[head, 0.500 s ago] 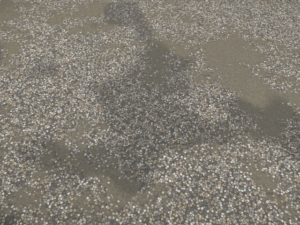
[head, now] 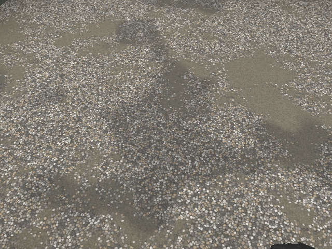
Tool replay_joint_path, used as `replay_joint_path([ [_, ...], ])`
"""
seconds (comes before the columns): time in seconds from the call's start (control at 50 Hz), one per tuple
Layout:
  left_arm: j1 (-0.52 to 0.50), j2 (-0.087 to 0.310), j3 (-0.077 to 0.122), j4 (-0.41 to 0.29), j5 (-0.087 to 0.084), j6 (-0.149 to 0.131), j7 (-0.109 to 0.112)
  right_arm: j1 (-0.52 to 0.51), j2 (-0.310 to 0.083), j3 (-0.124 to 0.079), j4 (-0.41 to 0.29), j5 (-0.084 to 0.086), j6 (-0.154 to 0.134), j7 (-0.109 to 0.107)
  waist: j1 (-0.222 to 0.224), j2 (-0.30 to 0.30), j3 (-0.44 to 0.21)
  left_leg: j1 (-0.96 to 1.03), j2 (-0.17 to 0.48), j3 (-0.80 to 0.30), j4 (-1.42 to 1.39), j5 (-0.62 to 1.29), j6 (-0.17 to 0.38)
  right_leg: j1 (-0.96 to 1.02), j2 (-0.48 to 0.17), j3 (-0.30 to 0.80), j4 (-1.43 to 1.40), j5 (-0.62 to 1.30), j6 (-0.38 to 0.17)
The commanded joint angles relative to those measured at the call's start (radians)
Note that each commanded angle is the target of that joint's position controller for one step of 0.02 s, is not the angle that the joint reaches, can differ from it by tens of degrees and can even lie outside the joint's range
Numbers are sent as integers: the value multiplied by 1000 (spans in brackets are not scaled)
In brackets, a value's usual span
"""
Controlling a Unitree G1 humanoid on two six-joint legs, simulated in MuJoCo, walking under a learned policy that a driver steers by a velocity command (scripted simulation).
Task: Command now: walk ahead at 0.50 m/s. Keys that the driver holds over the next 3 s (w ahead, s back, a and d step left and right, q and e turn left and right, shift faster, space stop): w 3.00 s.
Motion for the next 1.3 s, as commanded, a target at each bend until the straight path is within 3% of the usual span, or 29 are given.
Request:
replay_joint_path([
  [0.02,-91,85,20,-107,3,-19,-8,-52,-67,-15,-70,3,-4,0,-26,4,-62,67,39,-53,-31,17,5,-32,-102,132,-100,129,-24],
  [0.06,-82,88,19,-110,4,-18,-9,-59,-73,-15,-72,6,-4,-1,-21,25,-50,58,48,-71,-32,36,14,-32,-87,109,-75,130,-17],
  [0.08,-88,78,13,-118,10,-16,-8,-78,-40,-4,-87,9,-3,4,-24,31,-54,79,52,-79,-29,73,16,-44,-85,94,-66,147,-5],
  [0.12,-85,79,13,-120,13,-16,-6,-75,-50,-6,-88,13,-1,5,-20,37,-54,79,57,-93,-27,98,23,-38,-74,77,-52,144,4],
  [0.18,-63,89,20,-103,7,-17,13,-48,-53,-11,-85,11,17,-11,-24,9,-63,45,56,-82,-6,155,37,25,-74,72,-9,225,-9],
  [0.36,-81,80,22,-88,4,-21,25,-37,-42,-14,-95,11,27,-18,-24,-10,-78,46,56,-89,23,270,40,52,-70,58,34,304,4],
  [0.38,-120,93,23,-108,-1,-10,25,-79,-44,-16,-110,2,26,-5,-36,-4,-37,13,57,-55,70,405,35,36,-96,80,51,492,4],
  [0.42,-116,96,30,-103,3,-4,27,-40,-32,-15,-99,-8,20,-1,-44,-16,-115,30,53,-46,72,431,30,81,-103,81,76,567,1],
  [0.44,-75,77,29,-82,4,-15,31,8,-27,-13,-82,7,18,-16,-30,-20,-198,84,52,-76,38,313,34,115,-78,53,65,371,7],
  [0.48,-105,64,22,-85,7,-16,30,-42,-29,-13,-95,16,27,-20,-26,0,-114,68,62,-93,17,295,43,58,-64,45,44,266,14],
  [0.52,-119,61,20,-86,7,-13,25,-47,-30,-12,-100,16,35,-18,-29,12,-79,45,69,-101,4,274,45,37,-58,43,41,215,16],
  [0.76,-133,44,12,-89,9,-18,19,-41,-20,-5,-121,15,26,-13,-39,14,-59,13,59,-98,-39,105,37,27,-68,58,13,133,7],
  [0.92,-127,43,12,-93,11,-16,19,-43,-15,0,-129,15,19,-12,-34,1,-52,8,60,-100,-43,88,38,26,-68,59,8,121,7],
  [1.22,-117,51,13,-86,7,-24,23,-42,-12,-2,-132,10,25,-14,-33,1,-65,29,57,-93,-9,162,38,38,-72,67,15,195,9],
  [1.24,-154,67,14,-108,2,-14,22,-84,-13,-3,-149,1,23,-1,-45,3,-24,3,57,-59,42,316,35,14,-97,88,30,393,10],
  [1.28,-141,73,22,-105,7,-10,24,-47,-5,-3,-134,-10,15,3,-51,-10,-102,27,56,-51,52,352,31,56,-104,91,52,458,7],
  [1.3,-96,55,21,-84,8,-20,28,0,-2,-1,-115,6,13,-13,-35,-15,-187,74,57,-79,16,210,34,97,-79,64,40,252,11],
])
Next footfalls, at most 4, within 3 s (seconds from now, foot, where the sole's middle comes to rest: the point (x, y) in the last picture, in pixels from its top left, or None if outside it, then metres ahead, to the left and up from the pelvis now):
none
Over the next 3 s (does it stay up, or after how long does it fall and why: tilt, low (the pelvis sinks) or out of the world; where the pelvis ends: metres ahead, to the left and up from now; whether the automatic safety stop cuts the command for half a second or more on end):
stays up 0.04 0.02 -0.01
